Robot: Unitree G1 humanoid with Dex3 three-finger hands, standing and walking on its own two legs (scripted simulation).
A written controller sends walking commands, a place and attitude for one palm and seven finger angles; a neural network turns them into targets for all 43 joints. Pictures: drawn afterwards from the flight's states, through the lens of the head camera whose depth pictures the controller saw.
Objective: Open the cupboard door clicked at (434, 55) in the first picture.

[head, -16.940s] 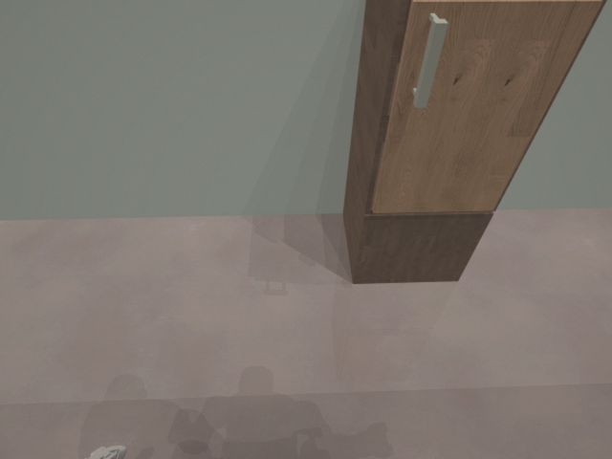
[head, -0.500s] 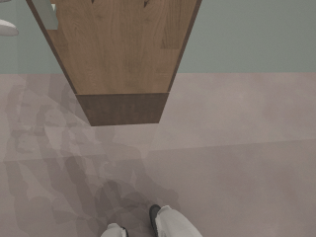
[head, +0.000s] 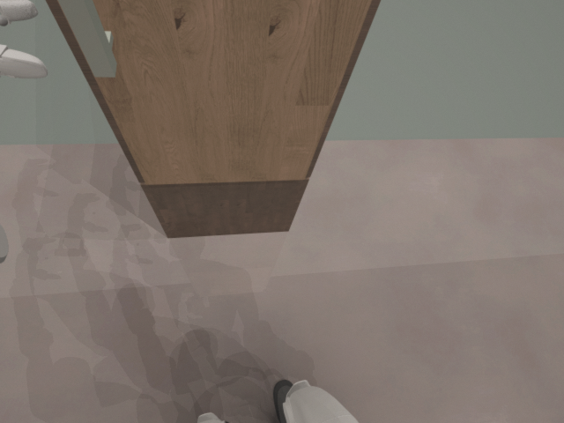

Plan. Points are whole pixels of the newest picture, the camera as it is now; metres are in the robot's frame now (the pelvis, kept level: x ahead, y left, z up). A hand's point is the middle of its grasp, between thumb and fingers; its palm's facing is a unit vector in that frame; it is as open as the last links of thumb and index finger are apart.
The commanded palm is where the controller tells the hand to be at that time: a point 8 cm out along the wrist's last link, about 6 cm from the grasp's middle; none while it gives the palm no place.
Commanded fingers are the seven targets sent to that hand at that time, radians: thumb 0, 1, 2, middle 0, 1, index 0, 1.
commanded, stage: move the hooked fingers beside the handle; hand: left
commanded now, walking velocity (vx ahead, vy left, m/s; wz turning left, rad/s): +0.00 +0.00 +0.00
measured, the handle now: out of the picture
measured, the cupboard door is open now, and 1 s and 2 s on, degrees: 0 0 0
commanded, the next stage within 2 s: slide the fingers in behind the handle in 0.36 s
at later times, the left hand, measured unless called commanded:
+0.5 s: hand out of the picture +0.55 +0.21 +0.17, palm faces -0.06 -1.00 +0.00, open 14.0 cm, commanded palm +0.53 +0.25 +0.17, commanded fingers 0.00 -0.50 0.30 -0.30 -1.20 -0.30 -1.20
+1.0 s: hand (37, 29) +0.55 +0.17 +0.17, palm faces -0.07 -1.00 +0.00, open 14.0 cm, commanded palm +0.53 +0.22 +0.17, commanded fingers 0.00 -0.50 0.30 -0.30 -1.20 -0.30 -1.20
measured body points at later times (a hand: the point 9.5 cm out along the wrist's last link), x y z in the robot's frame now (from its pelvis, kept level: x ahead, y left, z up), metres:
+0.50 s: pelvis +0.01 -0.01 +0.01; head +0.13 +0.01 +0.44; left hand +0.55 +0.27 +0.18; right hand -0.02 -0.28 -0.09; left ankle -0.07 +0.08 -0.70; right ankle +0.00 -0.12 -0.70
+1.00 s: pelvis -0.03 -0.01 +0.00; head +0.11 +0.00 +0.43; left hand +0.54 +0.23 +0.18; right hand -0.11 -0.27 -0.09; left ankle -0.07 +0.08 -0.70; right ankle +0.00 -0.12 -0.70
